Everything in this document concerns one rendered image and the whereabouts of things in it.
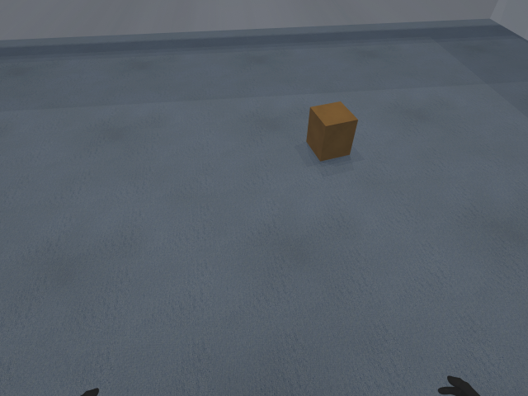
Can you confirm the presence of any carton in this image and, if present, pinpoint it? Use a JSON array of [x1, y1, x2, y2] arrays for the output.
[[306, 101, 358, 162]]

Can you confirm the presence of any robot right hand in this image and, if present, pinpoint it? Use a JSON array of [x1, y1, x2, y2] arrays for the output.
[[438, 376, 480, 396]]

